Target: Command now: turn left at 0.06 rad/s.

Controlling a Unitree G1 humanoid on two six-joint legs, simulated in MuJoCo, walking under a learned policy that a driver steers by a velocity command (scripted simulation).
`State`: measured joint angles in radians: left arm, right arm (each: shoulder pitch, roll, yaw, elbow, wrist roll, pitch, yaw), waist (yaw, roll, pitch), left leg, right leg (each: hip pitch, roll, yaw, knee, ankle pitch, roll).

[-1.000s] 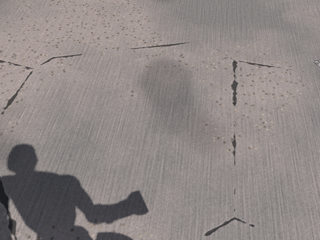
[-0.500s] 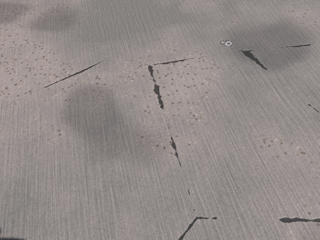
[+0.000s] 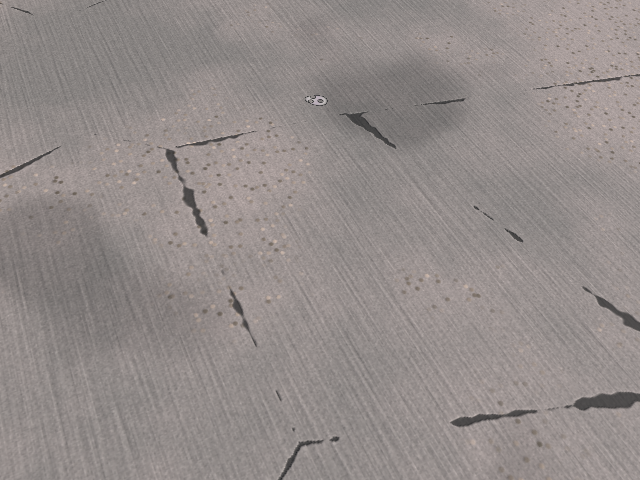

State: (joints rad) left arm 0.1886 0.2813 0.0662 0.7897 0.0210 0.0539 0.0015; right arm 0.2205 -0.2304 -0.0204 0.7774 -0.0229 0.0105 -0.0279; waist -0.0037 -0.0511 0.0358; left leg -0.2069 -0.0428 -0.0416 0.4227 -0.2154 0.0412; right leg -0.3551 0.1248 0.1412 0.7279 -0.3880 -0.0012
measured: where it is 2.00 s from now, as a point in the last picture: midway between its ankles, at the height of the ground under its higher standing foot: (248, 458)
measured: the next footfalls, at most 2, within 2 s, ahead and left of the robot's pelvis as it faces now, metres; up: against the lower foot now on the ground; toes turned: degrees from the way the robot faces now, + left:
right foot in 0.22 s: +0.00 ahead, -0.11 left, +0.00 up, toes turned +11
left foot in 0.60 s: -0.03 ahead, +0.11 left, +0.00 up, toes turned +20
